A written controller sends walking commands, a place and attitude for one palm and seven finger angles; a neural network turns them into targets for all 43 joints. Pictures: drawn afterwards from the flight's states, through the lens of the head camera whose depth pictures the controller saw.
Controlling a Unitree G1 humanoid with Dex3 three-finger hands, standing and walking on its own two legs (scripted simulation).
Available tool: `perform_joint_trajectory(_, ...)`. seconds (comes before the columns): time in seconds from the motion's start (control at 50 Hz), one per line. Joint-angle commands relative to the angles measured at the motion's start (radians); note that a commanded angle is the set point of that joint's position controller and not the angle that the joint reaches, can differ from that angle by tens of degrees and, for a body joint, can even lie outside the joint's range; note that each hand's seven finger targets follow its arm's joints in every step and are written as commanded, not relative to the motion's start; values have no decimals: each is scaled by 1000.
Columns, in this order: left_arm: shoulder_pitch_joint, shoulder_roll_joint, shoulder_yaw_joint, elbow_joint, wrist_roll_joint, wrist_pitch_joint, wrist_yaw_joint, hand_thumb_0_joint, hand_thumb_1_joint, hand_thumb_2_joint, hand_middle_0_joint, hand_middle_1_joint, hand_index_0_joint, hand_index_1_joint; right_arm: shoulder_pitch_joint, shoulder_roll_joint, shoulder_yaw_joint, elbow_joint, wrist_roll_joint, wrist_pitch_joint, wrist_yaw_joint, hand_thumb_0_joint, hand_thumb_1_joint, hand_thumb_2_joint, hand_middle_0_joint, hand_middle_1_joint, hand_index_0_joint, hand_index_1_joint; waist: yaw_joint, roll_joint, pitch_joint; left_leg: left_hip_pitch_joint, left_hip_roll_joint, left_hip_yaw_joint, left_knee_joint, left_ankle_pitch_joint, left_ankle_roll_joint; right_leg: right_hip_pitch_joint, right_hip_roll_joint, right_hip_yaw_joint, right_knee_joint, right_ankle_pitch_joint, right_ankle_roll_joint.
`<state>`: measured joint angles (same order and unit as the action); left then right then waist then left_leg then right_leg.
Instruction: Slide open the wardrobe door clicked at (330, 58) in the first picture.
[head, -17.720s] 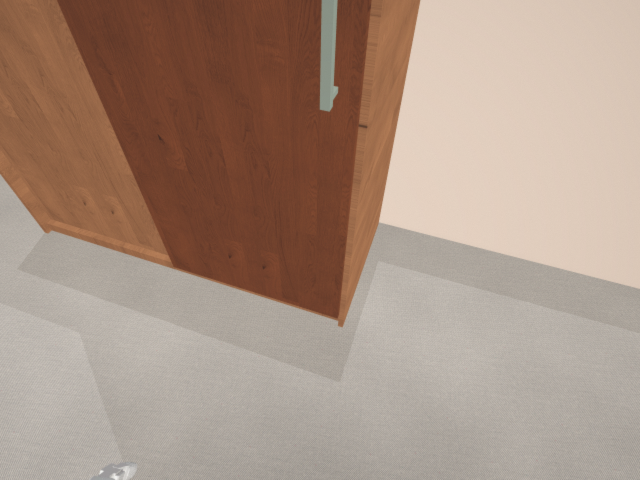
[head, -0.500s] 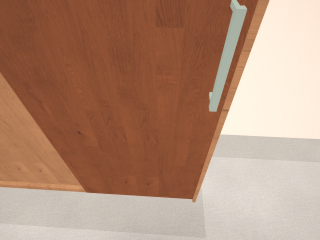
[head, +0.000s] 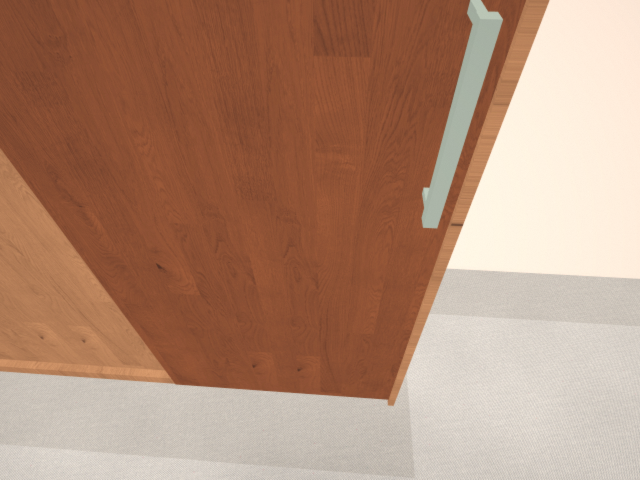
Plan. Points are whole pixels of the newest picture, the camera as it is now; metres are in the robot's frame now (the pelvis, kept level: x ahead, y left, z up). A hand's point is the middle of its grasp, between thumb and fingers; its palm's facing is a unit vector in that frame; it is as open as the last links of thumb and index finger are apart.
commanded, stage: look again from close up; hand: right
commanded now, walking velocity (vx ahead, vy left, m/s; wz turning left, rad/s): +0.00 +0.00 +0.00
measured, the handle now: (449, 131) +0.45 -0.12 +0.23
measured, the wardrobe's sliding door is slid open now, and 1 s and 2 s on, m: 0.00 0.00 0.00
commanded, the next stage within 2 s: raise the hand with hooked fingers in 1.02 s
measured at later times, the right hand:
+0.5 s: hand out of the picture +0.00 -0.16 -0.18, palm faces +0.01 +0.99 -0.17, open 7.4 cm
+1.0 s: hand out of the picture +0.00 -0.16 -0.18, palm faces +0.01 +0.98 -0.17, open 7.4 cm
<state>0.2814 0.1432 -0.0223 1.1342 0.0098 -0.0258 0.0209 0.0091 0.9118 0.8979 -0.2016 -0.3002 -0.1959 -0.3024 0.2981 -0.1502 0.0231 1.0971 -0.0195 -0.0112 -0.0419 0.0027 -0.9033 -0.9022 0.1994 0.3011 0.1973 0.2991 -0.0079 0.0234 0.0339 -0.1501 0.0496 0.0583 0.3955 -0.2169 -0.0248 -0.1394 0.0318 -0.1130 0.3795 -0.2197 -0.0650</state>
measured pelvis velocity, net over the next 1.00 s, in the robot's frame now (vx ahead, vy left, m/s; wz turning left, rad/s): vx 0.01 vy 0.01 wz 0.00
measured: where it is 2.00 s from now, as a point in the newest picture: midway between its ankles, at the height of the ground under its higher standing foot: outside the picture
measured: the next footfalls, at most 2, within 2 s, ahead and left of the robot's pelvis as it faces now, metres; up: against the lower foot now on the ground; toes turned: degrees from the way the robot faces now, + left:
none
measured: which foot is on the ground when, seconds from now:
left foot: down 0.00-1.00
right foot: down 0.00-1.00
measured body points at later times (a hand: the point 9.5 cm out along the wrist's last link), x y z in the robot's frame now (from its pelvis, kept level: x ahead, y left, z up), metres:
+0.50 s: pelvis +0.01 +0.01 +0.00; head +0.02 -0.01 +0.45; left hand +0.00 +0.22 -0.16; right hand +0.00 -0.21 -0.16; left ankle +0.00 +0.13 -0.74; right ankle +0.00 -0.07 -0.74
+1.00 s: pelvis +0.01 +0.01 +0.00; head +0.01 +0.00 +0.45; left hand +0.01 +0.23 -0.16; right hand +0.00 -0.21 -0.16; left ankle +0.00 +0.13 -0.74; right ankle +0.00 -0.07 -0.74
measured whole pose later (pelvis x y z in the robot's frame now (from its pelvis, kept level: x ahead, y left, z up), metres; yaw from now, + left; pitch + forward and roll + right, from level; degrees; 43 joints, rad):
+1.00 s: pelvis +0.01 +0.01 +0.00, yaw +0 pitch -1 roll +0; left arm 0.28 0.14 -0.02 1.15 0.01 -0.03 0.03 0.01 0.91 0.90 -0.20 -0.30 -0.20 -0.30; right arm 0.29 -0.16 0.02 1.10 -0.02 -0.02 -0.04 0.00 -0.90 -0.90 0.20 0.30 0.20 0.30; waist -0.01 0.02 0.03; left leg -0.13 0.04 0.06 0.38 -0.22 -0.01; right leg -0.12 0.02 -0.11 0.36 -0.22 -0.05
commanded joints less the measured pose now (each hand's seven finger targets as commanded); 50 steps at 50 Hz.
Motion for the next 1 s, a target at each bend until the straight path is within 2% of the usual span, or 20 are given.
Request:
perform_joint_trajectory(0.0,54,110,23,-27,-1,-13,10,0,900,900,-200,-300,-200,-300,72,-88,-22,-20,4,-9,-2,0,-900,-900,200,300,200,300,3,-23,42,-23,73,-78,-53,84,42,-38,-155,144,-97,114,23)
perform_joint_trajectory(0.16,57,105,26,-24,-2,-12,10,0,900,900,-200,-300,-200,-300,76,-86,-21,-19,3,-12,-2,0,-900,-900,200,300,200,300,4,-3,39,-24,69,-84,-58,95,44,-29,-155,137,-88,116,23)
perform_joint_trajectory(0.3,55,106,25,-20,-1,-14,11,0,900,900,-200,-300,-200,-300,74,-89,-22,-17,4,-12,-2,0,-900,-900,200,300,200,300,5,-24,31,-19,70,-86,-56,99,45,-26,-154,136,-88,129,25)
perform_joint_trajectory(0.36,60,102,26,-20,-2,-14,12,0,900,900,-200,-300,-200,-300,75,-86,-22,-16,3,-12,-1,0,-900,-900,200,300,200,300,3,-5,38,-21,69,-85,-57,100,45,-27,-156,136,-90,127,23)
perform_joint_trajectory(0.54,51,106,26,-15,-1,-15,12,0,900,900,-200,-300,-200,-300,69,-91,-23,-16,5,-13,-1,0,-900,-900,200,300,200,300,3,-19,42,-24,72,-89,-62,96,47,-26,-154,135,-92,121,26)
perform_joint_trajectory(0.56,55,102,27,-16,-2,-15,12,0,900,900,-200,-300,-200,-300,74,-89,-23,-19,4,-14,-1,0,-900,-900,200,300,200,300,2,-5,37,-19,71,-90,-62,111,48,-22,-154,135,-86,135,24)
perform_joint_trajectory(0.64,51,111,26,-15,-1,-16,13,0,900,900,-200,-300,-200,-300,69,-92,-24,-17,6,-15,-1,0,-900,-900,200,300,200,300,3,-26,26,-20,71,-89,-60,111,47,-10,-156,133,-86,147,26)
perform_joint_trajectory(0.78,54,110,26,-13,-2,-18,14,0,900,900,-200,-300,-200,-300,69,-93,-25,-15,5,-17,-1,0,-900,-900,200,300,200,300,3,-12,23,-8,74,-89,-62,138,48,-7,-156,136,-83,179,25)
perform_joint_trajectory(0.82,52,112,26,-12,-1,-19,14,0,900,900,-200,-300,-200,-300,67,-95,-26,-15,5,-17,-1,0,-900,-900,200,300,200,300,2,-20,22,-9,75,-87,-63,130,48,-5,-155,138,-86,176,25)
perform_joint_trajectory(0.86,53,107,25,-10,-2,-16,14,0,900,900,-200,-300,-200,-300,65,-93,-25,-15,3,-15,0,0,-900,-900,200,300,200,300,2,-7,51,-17,72,-86,-70,114,46,-19,-156,136,-91,154,26)
perform_joint_trajectory(0.94,51,109,25,-11,-1,-16,14,0,900,900,-200,-300,-200,-300,68,-92,-25,-12,5,-14,1,0,-900,-900,200,300,200,300,3,-22,49,-24,73,-88,-74,95,47,-18,-154,138,-100,125,27)
perform_joint_trajectory(0.98,52,108,25,-11,-2,-15,14,0,900,900,-200,-300,-200,-300,69,-94,-25,-14,4,-16,0,0,-900,-900,200,300,200,300,3,-9,43,-21,73,-91,-76,103,48,-17,-154,137,-94,129,27)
